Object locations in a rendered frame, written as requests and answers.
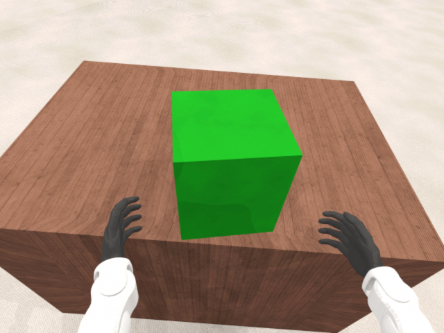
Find robot right hand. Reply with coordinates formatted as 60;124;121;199
318;211;384;278

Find robot left hand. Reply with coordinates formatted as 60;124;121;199
101;196;142;263

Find pedestal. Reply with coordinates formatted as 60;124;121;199
0;60;444;333

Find robot right forearm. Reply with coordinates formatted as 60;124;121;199
362;266;435;333

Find carton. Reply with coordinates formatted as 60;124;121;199
172;89;302;240

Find robot left forearm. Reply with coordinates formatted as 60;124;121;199
77;257;139;333

